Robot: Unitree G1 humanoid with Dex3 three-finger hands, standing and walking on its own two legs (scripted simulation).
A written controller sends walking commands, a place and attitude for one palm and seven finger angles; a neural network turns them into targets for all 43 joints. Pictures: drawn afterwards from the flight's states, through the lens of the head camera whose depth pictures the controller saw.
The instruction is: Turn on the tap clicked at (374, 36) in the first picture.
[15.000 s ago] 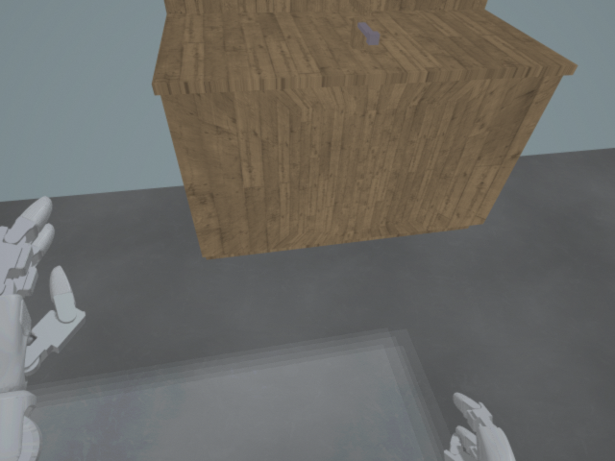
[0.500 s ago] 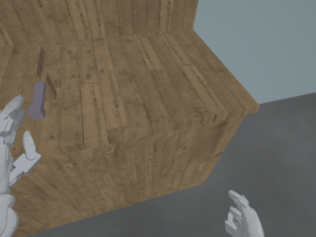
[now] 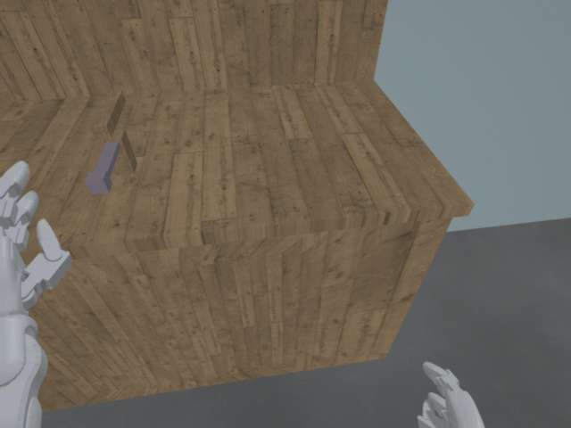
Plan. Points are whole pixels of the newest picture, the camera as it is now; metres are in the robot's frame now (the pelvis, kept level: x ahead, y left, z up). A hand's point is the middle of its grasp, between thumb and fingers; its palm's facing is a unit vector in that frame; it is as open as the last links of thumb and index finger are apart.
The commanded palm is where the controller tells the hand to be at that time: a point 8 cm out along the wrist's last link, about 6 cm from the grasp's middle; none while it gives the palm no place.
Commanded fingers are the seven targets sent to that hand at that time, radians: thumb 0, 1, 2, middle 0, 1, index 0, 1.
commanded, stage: turn the palm inward beside the body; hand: left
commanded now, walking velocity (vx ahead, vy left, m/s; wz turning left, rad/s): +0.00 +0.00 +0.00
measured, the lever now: (98, 182) +0.41 +0.38 +0.12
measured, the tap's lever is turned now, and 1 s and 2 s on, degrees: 0 0 0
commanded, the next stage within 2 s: reach beside the lever's end, fingers flat in 1.70 s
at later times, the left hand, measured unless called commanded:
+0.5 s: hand (125, 247) +0.25 +0.24 +0.16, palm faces +0.42 -0.87 -0.23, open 7.4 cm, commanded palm +0.20 +0.28 +0.19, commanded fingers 0.00 0.90 0.90 -0.20 -0.30 -0.20 -0.30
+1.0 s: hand (95, 282) +0.20 +0.24 +0.17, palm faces +0.45 -0.89 -0.11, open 7.4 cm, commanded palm +0.14 +0.28 +0.19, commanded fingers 0.00 0.90 0.90 -0.20 -0.30 -0.20 -0.30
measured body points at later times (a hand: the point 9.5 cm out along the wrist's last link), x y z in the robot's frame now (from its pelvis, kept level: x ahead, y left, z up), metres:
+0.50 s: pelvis +0.05 +0.00 +0.00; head +0.04 -0.03 +0.45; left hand +0.23 +0.29 +0.18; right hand +0.25 -0.24 -0.08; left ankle +0.07 +0.13 -0.73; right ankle +0.00 -0.08 -0.73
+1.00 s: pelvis +0.00 +0.01 +0.00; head -0.06 -0.01 +0.45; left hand +0.17 +0.29 +0.18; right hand +0.21 -0.19 -0.06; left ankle +0.07 +0.13 -0.73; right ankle +0.00 -0.08 -0.73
